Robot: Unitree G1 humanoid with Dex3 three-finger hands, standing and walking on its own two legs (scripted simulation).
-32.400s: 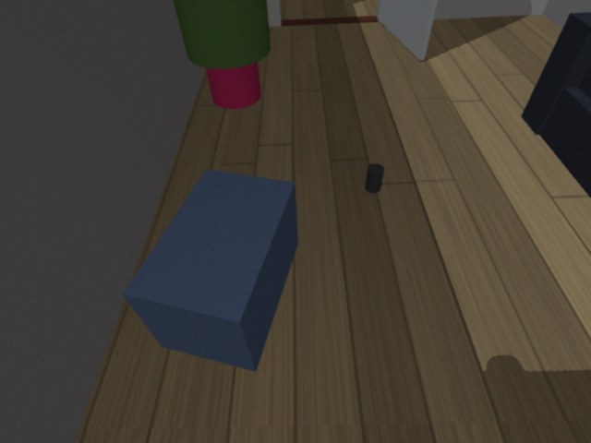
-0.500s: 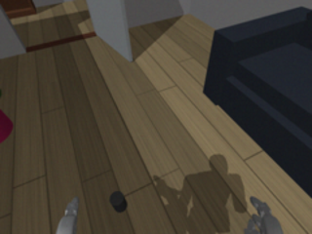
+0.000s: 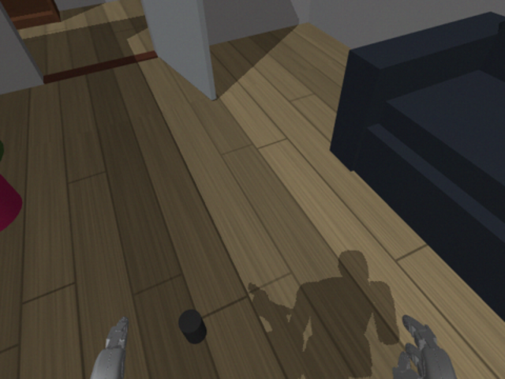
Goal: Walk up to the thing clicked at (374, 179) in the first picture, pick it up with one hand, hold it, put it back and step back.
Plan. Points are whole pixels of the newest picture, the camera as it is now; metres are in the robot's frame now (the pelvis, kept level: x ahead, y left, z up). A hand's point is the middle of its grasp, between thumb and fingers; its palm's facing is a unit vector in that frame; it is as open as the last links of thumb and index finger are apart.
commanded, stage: home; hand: left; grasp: from the side
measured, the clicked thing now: (193, 327) +0.43 +0.26 -0.66
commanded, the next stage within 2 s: stand in 0.34 s
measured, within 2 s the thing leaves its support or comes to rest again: neither
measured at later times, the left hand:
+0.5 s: hand (148, 374) +0.17 +0.19 -0.05, palm faces +0.11 -0.95 -0.29, open 17.3 cm
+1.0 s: hand out of the picture +0.15 +0.22 -0.09, palm faces -0.03 -0.94 -0.34, open 7.9 cm
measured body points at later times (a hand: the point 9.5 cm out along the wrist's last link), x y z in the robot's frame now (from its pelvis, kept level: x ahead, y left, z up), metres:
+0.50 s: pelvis +0.00 +0.00 +0.00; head +0.03 +0.00 +0.45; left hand +0.16 +0.24 -0.03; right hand +0.17 -0.24 -0.07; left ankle +0.02 +0.13 -0.69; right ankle +0.00 -0.13 -0.69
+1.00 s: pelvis +0.00 +0.00 +0.01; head +0.03 +0.00 +0.46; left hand +0.15 +0.26 -0.07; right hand +0.15 -0.26 -0.10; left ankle +0.02 +0.13 -0.69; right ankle +0.00 -0.13 -0.69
